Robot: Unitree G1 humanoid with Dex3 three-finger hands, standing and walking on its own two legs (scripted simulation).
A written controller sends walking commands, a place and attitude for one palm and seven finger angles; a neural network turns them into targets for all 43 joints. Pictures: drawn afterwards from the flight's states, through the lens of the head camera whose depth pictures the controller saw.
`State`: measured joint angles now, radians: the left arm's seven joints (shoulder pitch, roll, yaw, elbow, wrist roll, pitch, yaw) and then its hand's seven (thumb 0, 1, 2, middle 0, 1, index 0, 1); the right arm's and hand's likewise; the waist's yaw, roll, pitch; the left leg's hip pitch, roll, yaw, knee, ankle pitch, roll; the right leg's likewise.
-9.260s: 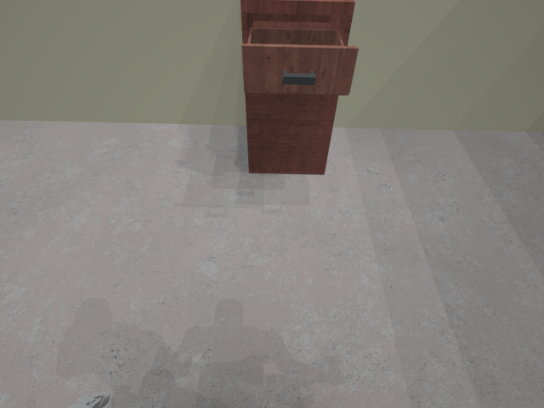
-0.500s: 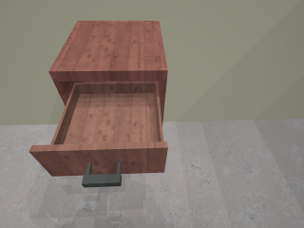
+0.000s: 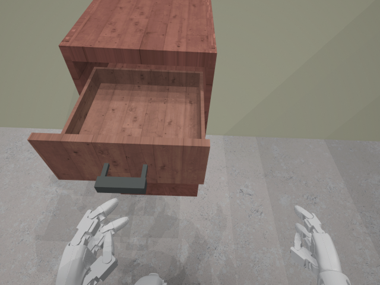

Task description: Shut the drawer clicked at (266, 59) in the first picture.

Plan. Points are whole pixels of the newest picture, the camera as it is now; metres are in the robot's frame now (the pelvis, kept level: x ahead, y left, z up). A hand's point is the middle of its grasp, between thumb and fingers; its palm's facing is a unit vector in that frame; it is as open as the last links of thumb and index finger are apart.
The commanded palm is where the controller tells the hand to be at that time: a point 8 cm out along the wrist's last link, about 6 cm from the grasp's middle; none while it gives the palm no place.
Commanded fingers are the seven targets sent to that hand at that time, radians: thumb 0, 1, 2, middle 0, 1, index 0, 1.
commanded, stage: raise the hand and make a fist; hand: left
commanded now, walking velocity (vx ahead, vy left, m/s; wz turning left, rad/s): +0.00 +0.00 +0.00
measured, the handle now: (123, 176) +0.33 +0.19 +0.02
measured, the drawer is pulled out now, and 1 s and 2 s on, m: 0.29 0.29 0.29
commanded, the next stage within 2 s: bring the fist close to the handle in 1.48 s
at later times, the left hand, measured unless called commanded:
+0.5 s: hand (106, 253) +0.17 +0.16 +0.06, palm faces +0.10 -0.99 -0.04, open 3.5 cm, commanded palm +0.12 +0.21 +0.07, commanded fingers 0.00 0.90 0.90 -1.14 -1.32 -1.14 -1.32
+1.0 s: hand (108, 253) +0.15 +0.14 +0.12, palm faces +0.07 -1.00 +0.01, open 3.2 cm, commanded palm +0.10 +0.19 +0.12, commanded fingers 0.00 0.90 0.90 -1.40 -1.60 -1.40 -1.60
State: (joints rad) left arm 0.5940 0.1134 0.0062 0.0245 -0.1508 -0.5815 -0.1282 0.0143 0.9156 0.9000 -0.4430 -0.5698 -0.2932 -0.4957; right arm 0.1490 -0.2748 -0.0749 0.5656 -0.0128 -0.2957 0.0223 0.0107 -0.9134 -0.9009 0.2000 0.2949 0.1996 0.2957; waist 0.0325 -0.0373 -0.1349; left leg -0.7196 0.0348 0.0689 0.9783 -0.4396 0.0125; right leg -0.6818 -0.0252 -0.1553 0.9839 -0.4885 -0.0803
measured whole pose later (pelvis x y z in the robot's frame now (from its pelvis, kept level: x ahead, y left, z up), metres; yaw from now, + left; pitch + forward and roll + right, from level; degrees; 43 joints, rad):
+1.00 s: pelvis +0.01 +0.02 +0.01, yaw +1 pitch +7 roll -1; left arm 0.84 0.11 -0.13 -0.50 -0.13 -0.31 -0.05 0.02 0.90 0.90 -1.37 -1.57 -1.37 -1.57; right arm 0.22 -0.20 0.03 0.42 0.03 -0.17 -0.01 0.01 -0.91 -0.90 0.20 0.30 0.20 0.30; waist 0.04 0.06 -0.12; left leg -0.63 0.02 0.06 0.95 -0.46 0.04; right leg -0.57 -0.03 -0.16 0.92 -0.49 -0.04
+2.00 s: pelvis +0.01 +0.00 +0.00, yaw +0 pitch +10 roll +0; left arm 0.73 0.12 -0.07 -0.33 -0.13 -0.37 -0.06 0.02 0.90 0.90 -1.39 -1.60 -1.40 -1.60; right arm 0.25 -0.22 0.00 0.46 0.02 -0.16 -0.01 0.01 -0.91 -0.90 0.20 0.30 0.20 0.30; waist 0.01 0.04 -0.13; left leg -0.70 0.03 0.05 0.99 -0.48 0.02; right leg -0.65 -0.02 -0.16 0.98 -0.51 -0.07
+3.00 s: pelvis +0.01 +0.02 -0.03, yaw -1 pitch +18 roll -2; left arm 0.49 0.11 -0.11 -0.14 -0.08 -0.39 0.03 0.02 0.90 0.90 -1.39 -1.60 -1.40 -1.60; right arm 0.23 -0.22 0.02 0.43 -0.01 -0.08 0.00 0.01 -0.91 -0.90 0.20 0.30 0.20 0.30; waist -0.01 0.03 -0.16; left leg -0.93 0.03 0.06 1.16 -0.54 0.05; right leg -0.88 -0.03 -0.15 1.13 -0.56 -0.05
